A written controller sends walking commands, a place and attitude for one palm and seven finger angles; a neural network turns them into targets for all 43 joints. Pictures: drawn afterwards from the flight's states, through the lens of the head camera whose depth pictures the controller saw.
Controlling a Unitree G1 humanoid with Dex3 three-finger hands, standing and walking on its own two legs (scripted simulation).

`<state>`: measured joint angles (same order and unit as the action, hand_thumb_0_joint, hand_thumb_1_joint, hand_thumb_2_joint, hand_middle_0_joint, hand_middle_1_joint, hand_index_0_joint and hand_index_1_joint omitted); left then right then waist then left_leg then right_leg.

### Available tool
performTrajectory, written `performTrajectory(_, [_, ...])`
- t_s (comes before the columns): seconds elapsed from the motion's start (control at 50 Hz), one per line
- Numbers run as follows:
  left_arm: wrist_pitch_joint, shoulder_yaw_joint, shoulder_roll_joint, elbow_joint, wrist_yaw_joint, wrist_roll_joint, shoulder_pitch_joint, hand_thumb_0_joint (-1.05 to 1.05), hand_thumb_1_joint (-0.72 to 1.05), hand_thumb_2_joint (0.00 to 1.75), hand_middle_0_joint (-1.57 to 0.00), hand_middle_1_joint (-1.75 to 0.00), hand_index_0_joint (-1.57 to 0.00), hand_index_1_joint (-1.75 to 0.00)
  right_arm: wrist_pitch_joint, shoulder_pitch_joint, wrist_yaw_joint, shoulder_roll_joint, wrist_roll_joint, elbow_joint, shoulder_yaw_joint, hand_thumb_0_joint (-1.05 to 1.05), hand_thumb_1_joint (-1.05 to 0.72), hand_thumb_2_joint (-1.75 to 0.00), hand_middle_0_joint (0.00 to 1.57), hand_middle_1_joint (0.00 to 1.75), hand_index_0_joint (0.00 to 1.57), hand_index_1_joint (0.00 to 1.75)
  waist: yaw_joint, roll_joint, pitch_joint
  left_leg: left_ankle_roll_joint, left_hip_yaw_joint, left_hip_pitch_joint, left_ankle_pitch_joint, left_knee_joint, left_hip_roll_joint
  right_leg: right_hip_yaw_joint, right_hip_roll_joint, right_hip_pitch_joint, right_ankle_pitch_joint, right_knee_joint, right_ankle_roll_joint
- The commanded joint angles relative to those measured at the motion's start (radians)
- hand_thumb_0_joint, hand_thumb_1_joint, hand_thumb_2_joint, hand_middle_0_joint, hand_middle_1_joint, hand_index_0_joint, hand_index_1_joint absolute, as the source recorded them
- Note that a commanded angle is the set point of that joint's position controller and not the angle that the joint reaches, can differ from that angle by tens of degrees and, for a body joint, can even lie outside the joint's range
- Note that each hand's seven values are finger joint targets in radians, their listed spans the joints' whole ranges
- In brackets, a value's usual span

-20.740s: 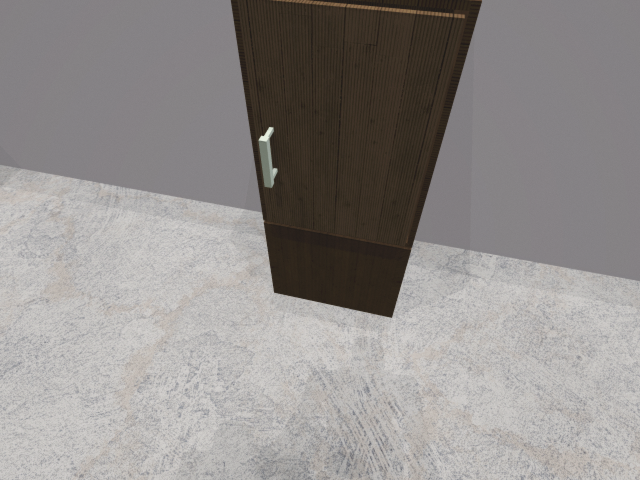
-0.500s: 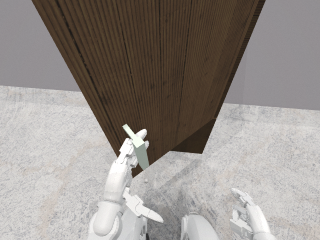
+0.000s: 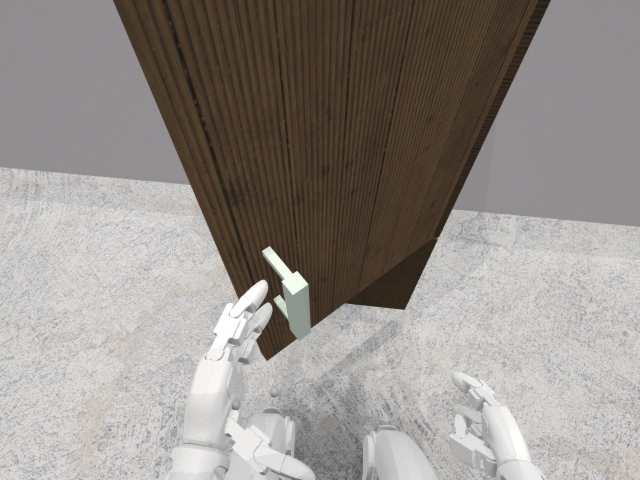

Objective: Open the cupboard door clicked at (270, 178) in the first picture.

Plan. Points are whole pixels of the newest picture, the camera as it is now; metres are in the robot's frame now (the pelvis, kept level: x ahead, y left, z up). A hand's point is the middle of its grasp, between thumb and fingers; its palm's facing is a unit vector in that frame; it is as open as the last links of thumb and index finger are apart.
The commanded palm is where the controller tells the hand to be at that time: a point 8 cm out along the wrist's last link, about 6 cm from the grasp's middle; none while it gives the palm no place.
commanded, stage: slide the hand sideways off the handle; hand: left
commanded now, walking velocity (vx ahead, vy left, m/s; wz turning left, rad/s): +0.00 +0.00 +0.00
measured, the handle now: (287, 296) +0.32 +0.06 +0.05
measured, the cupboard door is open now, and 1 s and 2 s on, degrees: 45 45 45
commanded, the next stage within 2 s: draw the hand back to the body in 0.48 s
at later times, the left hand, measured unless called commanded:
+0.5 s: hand (228, 422) +0.19 +0.11 +0.03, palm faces -0.08 -1.00 -0.01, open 16.3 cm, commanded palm +0.16 +0.16 +0.03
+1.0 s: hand (147, 418) +0.18 +0.15 +0.12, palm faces -0.07 -1.00 -0.05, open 16.3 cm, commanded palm +0.15 +0.22 +0.14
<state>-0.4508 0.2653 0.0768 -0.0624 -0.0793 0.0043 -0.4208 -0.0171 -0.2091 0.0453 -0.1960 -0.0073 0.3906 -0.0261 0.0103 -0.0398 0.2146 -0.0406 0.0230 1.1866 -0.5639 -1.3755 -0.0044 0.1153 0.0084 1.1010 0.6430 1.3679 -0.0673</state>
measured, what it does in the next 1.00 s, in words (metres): stands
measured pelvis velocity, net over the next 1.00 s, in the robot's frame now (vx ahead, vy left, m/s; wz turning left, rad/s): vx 0.01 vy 0.00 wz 0.01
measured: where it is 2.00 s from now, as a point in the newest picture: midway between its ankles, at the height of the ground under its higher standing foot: outside the picture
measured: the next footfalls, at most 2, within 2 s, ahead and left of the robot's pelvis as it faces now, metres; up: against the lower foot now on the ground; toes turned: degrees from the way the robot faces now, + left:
none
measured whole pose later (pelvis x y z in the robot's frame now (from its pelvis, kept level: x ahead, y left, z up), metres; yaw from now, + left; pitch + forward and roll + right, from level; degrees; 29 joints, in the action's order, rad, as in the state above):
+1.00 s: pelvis +0.01 +0.00 +0.05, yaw +0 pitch +14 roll -3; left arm -0.36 -0.03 0.24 -0.29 0.18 -0.23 -0.67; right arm 0.02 -0.25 -0.06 -0.21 0.05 0.41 0.00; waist 0.01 -0.06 0.20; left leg -0.03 -0.01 0.93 -0.51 -1.18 -0.01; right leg 0.14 0.04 0.82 0.56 1.13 -0.06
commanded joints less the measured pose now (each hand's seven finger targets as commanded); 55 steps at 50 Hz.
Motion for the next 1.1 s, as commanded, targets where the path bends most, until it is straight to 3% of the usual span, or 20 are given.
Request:
performTrajectory(0.0, [-0.091,-0.024,0.010,-0.220,0.030,-0.019,-0.025,0.00,-0.50,0.30,-0.15,-0.30,-0.15,-0.30,0.057,0.052,-0.016,-0.112,0.001,-0.159,0.058,0.00,-0.90,-0.90,0.20,0.30,0.20,0.30,0.015,0.060,0.227,0.016,-0.087,-0.237,0.167,0.162,0.023,-0.099,0.015,-0.105,-0.221,-0.218,0.024])
performTrajectory(0.04, [-0.099,-0.055,0.039,-0.239,0.042,-0.028,-0.043,0.00,-0.50,0.30,-0.15,-0.30,-0.15,-0.30,0.060,0.055,-0.020,-0.110,0.001,-0.157,0.062,0.00,-0.90,-0.90,0.20,0.30,0.20,0.30,0.003,0.043,0.243,0.016,-0.085,-0.228,0.191,0.154,0.023,-0.101,0.018,-0.118,-0.241,-0.207,0.020])
performTrajectory(0.12, [-0.102,-0.062,0.039,-0.268,0.073,-0.051,-0.085,0.00,-0.50,0.30,-0.15,-0.30,-0.15,-0.30,0.063,0.054,-0.023,-0.113,0.005,-0.160,0.066,0.00,-0.90,-0.90,0.20,0.30,0.20,0.30,0.009,0.035,0.243,0.015,-0.083,-0.239,0.197,0.151,0.023,-0.101,0.019,-0.116,-0.257,-0.209,0.025])
performTrajectory(0.16, [-0.099,-0.089,0.054,-0.275,0.087,-0.063,-0.136,0.00,-0.50,0.30,-0.15,-0.30,-0.15,-0.30,0.064,0.060,-0.026,-0.109,0.006,-0.160,0.073,0.00,-0.90,-0.90,0.20,0.30,0.20,0.30,-0.006,0.032,0.270,0.015,-0.081,-0.245,0.236,0.146,0.023,-0.102,0.019,-0.140,-0.300,-0.201,0.025])
performTrajectory(0.22, [-0.097,-0.100,0.059,-0.287,0.109,-0.076,-0.143,0.00,-0.50,0.30,-0.15,-0.30,-0.15,-0.30,0.064,0.063,-0.031,-0.109,0.010,-0.155,0.078,0.00,-0.90,-0.90,0.20,0.30,0.20,0.30,0.007,0.042,0.244,0.013,-0.076,-0.228,0.219,0.136,0.023,-0.107,0.018,-0.134,-0.300,-0.210,0.032])
performTrajectory(0.24, [-0.098,-0.118,0.071,-0.282,0.113,-0.078,-0.155,0.00,-0.50,0.30,-0.15,-0.30,-0.15,-0.30,0.064,0.068,-0.034,-0.107,0.010,-0.147,0.080,0.00,-0.90,-0.90,0.20,0.30,0.20,0.30,-0.003,0.041,0.244,0.013,-0.081,-0.222,0.232,0.136,0.022,-0.101,0.023,-0.138,-0.299,-0.200,0.026])
performTrajectory(0.3, [-0.103,-0.151,0.092,-0.274,0.142,-0.092,-0.191,0.00,-0.50,0.30,-0.15,-0.30,-0.15,-0.30,0.065,0.070,-0.041,-0.105,0.013,-0.141,0.086,0.00,-0.90,-0.90,0.20,0.30,0.20,0.30,0.001,0.065,0.234,0.013,-0.073,-0.192,0.209,0.119,0.020,-0.119,0.018,-0.148,-0.296,-0.211,0.035])
performTrajectory(0.32, [-0.107,-0.133,0.084,-0.288,0.154,-0.096,-0.177,0.00,-0.50,0.30,-0.15,-0.30,-0.15,-0.30,0.070,0.072,-0.043,-0.108,0.013,-0.146,0.083,0.00,-0.90,-0.90,0.20,0.30,0.20,0.30,0.011,0.050,0.223,0.011,-0.073,-0.186,0.196,0.115,0.020,-0.126,0.015,-0.136,-0.282,-0.217,0.037])
performTrajectory(0.42, [-0.116,-0.187,0.115,-0.292,0.193,-0.127,-0.186,0.00,-0.50,0.30,-0.15,-0.30,-0.15,-0.30,0.078,0.075,-0.055,-0.109,0.016,-0.135,0.089,0.00,-0.90,-0.90,0.20,0.30,0.20,0.30,0.004,0.043,0.227,0.010,-0.072,-0.168,0.183,0.101,0.017,-0.134,0.017,-0.131,-0.248,-0.215,0.036])
performTrajectory(0.44, [-0.116,-0.179,0.116,-0.310,0.197,-0.132,-0.173,0.00,-0.50,0.30,-0.15,-0.30,-0.15,-0.30,0.083,0.082,-0.057,-0.111,0.014,-0.135,0.087,0.00,-0.90,-0.90,0.20,0.30,0.20,0.30,-0.001,0.013,0.234,0.008,-0.078,-0.171,0.198,0.101,0.018,-0.127,0.021,-0.126,-0.250,-0.205,0.029])
performTrajectory(0.52, [-0.111,-0.194,0.122,-0.315,0.212,-0.150,-0.167,0.00,-0.50,0.30,-0.15,-0.30,-0.15,-0.30,0.095,0.073,-0.062,-0.113,0.016,-0.130,0.089,0.00,-0.90,-0.90,0.20,0.30,0.20,0.30,0.012,0.049,0.241,0.007,-0.076,-0.159,0.174,0.088,0.014,-0.141,0.015,-0.125,-0.235,-0.219,0.041])
performTrajectory(0.62, [-0.075,-0.249,0.185,-0.437,0.209,-0.162,-0.223,0.00,-0.50,0.30,-0.15,-0.30,-0.15,-0.30,0.087,0.068,-0.066,-0.107,0.027,-0.151,0.092,0.00,-0.90,-0.90,0.20,0.30,0.20,0.30,-0.030,-0.025,0.300,0.008,-0.073,-0.252,0.223,0.155,0.017,-0.133,0.018,-0.200,-0.263,-0.246,0.034])
performTrajectory(0.64, [-0.055,-0.272,0.202,-0.450,0.203,-0.165,-0.239,0.00,-0.50,0.30,-0.15,-0.30,-0.15,-0.30,0.077,0.065,-0.070,-0.105,0.030,-0.153,0.093,0.00,-0.90,-0.90,0.20,0.30,0.20,0.30,-0.035,-0.013,0.310,0.006,-0.075,-0.269,0.240,0.173,0.016,-0.122,0.024,-0.223,-0.274,-0.254,0.032])
performTrajectory(0.68, [-0.017,-0.274,0.194,-0.450,0.201,-0.176,-0.234,0.00,-0.50,0.30,-0.15,-0.30,-0.15,-0.30,0.066,0.057,-0.078,-0.101,0.038,-0.155,0.089,0.00,-0.90,-0.90,0.20,0.30,0.20,0.30,-0.011,0.021,0.255,0.005,-0.073,-0.283,0.222,0.200,0.015,-0.127,0.020,-0.248,-0.283,-0.305,0.047])
performTrajectory(0.82, [0.033,-0.321,0.212,-0.409,0.247,-0.228,-0.265,0.00,-0.50,0.30,-0.15,-0.30,-0.15,-0.30,0.067,0.054,-0.106,-0.110,0.050,-0.149,0.075,0.00,-0.90,-0.90,0.20,0.30,0.20,0.30,0.016,0.059,0.112,0.006,-0.071,-0.318,0.156,0.286,0.015,-0.131,0.011,-0.309,-0.199,-0.436,0.063])
performTrajectory(0.92, [0.018,-0.343,0.241,-0.446,0.273,-0.254,-0.244,0.00,-0.50,0.30,-0.15,-0.30,-0.15,-0.30,0.089,0.042,-0.115,-0.120,0.054,-0.157,0.068,0.00,-0.90,-0.90,0.20,0.30,0.20,0.30,0.016,-0.011,0.066,0.004,-0.077,-0.419,0.158,0.364,0.012,-0.099,0.022,-0.311,-0.161,-0.484,0.051])
performTrajectory(0.94, [0.016,-0.360,0.257,-0.458,0.270,-0.260,-0.237,0.00,-0.50,0.30,-0.15,-0.30,-0.15,-0.30,0.094,0.043,-0.115,-0.123,0.055,-0.153,0.067,0.00,-0.90,-0.90,0.20,0.30,0.20,0.30,0.010,-0.032,0.074,0.003,-0.080,-0.437,0.169,0.379,0.012,-0.094,0.025,-0.331,-0.168,-0.486,0.045])
performTrajectory(0.98, [0.027,-0.379,0.259,-0.451,0.270,-0.267,-0.263,0.00,-0.47,0.32,-0.15,-0.30,-0.15,-0.30,0.100,0.038,-0.115,-0.118,0.060,-0.156,0.066,0.00,-0.90,-0.90,0.20,0.30,0.20,0.30,0.007,-0.009,0.065,0.004,-0.080,-0.472,0.178,0.408,0.010,-0.086,0.028,-0.348,-0.184,-0.508,0.050])
performTrajectory(1.06, [0.057,-0.409,0.279,-0.480,0.274,-0.280,-0.276,0.00,-0.32,0.37,-0.16,-0.30,-0.16,-0.30,0.114,0.042,-0.116,-0.120,0.068,-0.152,0.063,0.00,-0.90,-0.90,0.20,0.30,0.20,0.30,-0.002,-0.052,0.061,0.005,-0.084,-0.549,0.220,0.467,0.006,-0.065,0.033,-0.398,-0.240,-0.534,0.047])
performTrajectory(1.08, [0.176,-0.448,0.403,-0.509,0.131,-0.148,-0.383,0.00,-0.29,0.39,-0.16,-0.30,-0.16,-0.30,0.077,0.030,-0.152,-0.116,0.060,-0.180,0.062,0.00,-0.90,-0.90,0.20,0.30,0.20,0.30,-0.085,-0.083,0.106,0.013,-0.077,-0.601,0.236,0.556,-0.018,-0.127,-0.002,-0.477,-0.265,-0.589,0.025])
